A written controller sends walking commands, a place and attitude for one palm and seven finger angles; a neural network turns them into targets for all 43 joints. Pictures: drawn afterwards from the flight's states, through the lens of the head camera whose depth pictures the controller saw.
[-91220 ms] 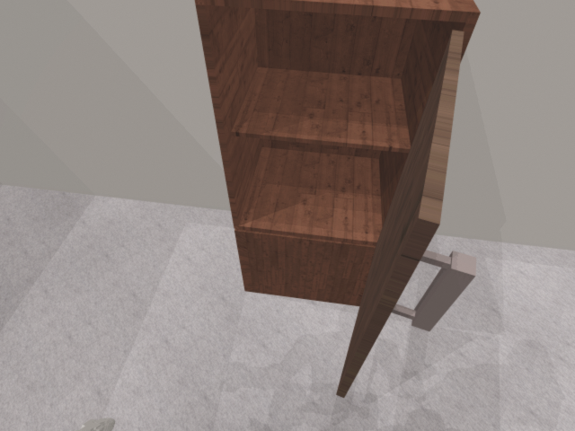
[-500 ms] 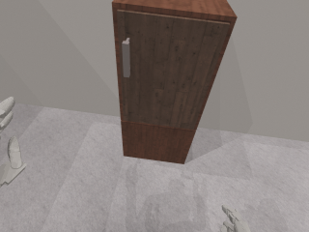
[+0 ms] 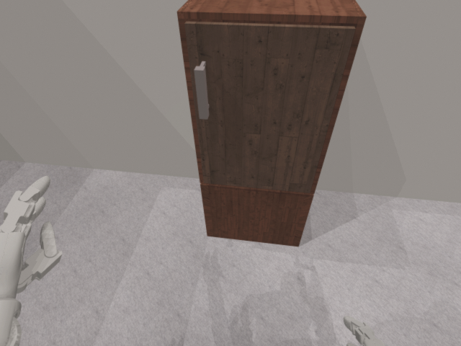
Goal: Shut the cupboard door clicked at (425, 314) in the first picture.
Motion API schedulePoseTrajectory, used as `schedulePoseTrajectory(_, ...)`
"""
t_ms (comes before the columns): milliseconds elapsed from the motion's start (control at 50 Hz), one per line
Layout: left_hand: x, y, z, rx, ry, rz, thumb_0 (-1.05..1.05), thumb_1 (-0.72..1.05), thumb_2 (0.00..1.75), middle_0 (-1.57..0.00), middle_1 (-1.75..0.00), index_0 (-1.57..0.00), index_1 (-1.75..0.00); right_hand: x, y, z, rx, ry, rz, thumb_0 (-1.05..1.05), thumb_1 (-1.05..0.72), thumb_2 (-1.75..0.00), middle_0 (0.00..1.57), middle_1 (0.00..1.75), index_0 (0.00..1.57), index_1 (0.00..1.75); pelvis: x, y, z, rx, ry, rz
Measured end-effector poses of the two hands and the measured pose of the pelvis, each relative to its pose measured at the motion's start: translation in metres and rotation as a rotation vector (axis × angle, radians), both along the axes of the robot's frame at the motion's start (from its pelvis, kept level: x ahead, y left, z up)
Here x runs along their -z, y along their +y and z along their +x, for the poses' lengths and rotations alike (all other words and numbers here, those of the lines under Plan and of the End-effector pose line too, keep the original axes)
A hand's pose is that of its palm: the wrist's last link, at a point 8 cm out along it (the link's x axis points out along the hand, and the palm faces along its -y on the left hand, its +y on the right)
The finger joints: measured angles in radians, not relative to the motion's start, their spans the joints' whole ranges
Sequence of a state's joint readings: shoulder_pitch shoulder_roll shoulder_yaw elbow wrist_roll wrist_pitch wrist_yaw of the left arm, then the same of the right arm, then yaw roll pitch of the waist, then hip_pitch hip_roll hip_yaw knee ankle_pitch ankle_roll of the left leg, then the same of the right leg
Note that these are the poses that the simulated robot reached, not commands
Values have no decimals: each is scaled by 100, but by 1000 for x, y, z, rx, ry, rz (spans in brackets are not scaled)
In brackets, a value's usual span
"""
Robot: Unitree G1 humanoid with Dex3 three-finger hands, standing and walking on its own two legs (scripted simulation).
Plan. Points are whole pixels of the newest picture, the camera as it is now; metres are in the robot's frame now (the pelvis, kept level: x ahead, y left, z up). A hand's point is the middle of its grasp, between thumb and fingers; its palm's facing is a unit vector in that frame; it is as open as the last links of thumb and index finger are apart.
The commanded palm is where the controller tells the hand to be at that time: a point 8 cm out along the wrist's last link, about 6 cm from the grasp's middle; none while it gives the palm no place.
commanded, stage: let the arm hang, fingers relaxed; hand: left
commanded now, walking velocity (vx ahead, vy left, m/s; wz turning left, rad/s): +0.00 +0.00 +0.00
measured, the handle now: (203, 90) +0.76 +0.12 +0.09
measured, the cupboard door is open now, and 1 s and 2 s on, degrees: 0 0 0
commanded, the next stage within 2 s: look to check the result in 1.04 s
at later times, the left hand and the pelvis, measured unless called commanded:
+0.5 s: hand out of the picture -0.07 +0.19 -0.16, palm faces +0.06 -0.97 -0.23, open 7.2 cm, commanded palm none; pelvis +0.00 +0.00 +0.01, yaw +1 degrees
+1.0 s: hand out of the picture -0.01 +0.14 -0.17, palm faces +0.06 -0.99 -0.13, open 7.3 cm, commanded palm none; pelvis +0.01 +0.00 +0.01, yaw +0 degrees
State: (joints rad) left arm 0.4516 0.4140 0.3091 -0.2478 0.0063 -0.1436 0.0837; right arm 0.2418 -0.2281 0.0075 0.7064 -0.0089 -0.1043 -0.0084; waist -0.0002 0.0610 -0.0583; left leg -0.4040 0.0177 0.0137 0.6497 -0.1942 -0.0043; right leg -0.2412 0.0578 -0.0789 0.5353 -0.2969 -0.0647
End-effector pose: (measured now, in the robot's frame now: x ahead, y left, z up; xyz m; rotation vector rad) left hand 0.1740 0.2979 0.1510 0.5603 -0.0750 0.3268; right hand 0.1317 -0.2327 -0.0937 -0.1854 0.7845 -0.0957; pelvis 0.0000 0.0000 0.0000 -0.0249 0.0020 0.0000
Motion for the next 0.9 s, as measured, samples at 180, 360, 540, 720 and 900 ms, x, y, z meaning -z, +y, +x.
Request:
schedulePoseTrajectory(180, 258, -51, -54, -100, 964, -462, 0, 91, 90, -19, -30, -19, -30, 29, -25, -42, 45, 255, -85, 1, -91, -90, 20, 30, 20, 30, 13, 5, -3, -29, -45, 17)
schedulePoseTrajectory(360, 291, -66, -192, -311, 1365, -599, -2, 100, 89, -21, -30, -20, -30, 28, -14, -113, 67, 555, -70, 1, -91, -90, 20, 30, 20, 30, -7, -4, 0, -37, -17, 9)
schedulePoseTrajectory(540, 275, -62, -248, -411, 1523, -565, 0, 93, 90, -20, -30, -20, -30, 42, 13, -133, 98, 615, 25, 1, -91, -90, 20, 30, 20, 30, -12, -1, 4, -18, -39, 11)
schedulePoseTrajectory(720, 282, -84, -220, -341, 1454, -598, 0, 91, 90, -20, -30, -19, -30, 48, 28, -141, 110, 619, 66, 1, -92, -90, 20, 30, 20, 30, -13, 1, 5, -9, -48, 19)
schedulePoseTrajectory(900, 289, -105, -190, -261, 1401, -632, 0, 91, 90, -20, -30, -20, -30, 45, 33, -155, 141, 639, 75, 1, -91, -90, 20, 30, 20, 30, -12, 0, 6, -4, -43, 22)
